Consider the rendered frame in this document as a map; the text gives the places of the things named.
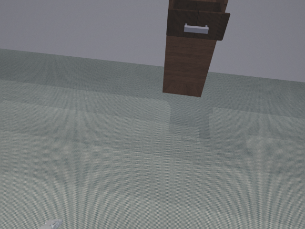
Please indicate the drawer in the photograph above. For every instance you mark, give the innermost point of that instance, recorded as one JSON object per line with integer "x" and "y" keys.
{"x": 197, "y": 13}

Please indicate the handle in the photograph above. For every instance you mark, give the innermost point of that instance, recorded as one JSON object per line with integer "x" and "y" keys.
{"x": 196, "y": 29}

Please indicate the cabinet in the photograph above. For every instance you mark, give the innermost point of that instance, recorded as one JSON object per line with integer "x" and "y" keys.
{"x": 187, "y": 61}

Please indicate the robot left hand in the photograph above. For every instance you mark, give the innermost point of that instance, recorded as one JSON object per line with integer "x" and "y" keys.
{"x": 52, "y": 224}

